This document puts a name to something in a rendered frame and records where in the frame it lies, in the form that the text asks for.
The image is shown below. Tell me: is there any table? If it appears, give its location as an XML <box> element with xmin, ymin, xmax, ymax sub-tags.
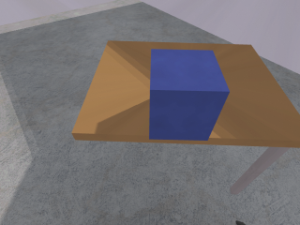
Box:
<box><xmin>71</xmin><ymin>40</ymin><xmax>300</xmax><ymax>195</ymax></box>

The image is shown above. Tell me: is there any carton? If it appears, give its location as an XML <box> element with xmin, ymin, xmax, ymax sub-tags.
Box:
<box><xmin>149</xmin><ymin>49</ymin><xmax>230</xmax><ymax>141</ymax></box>

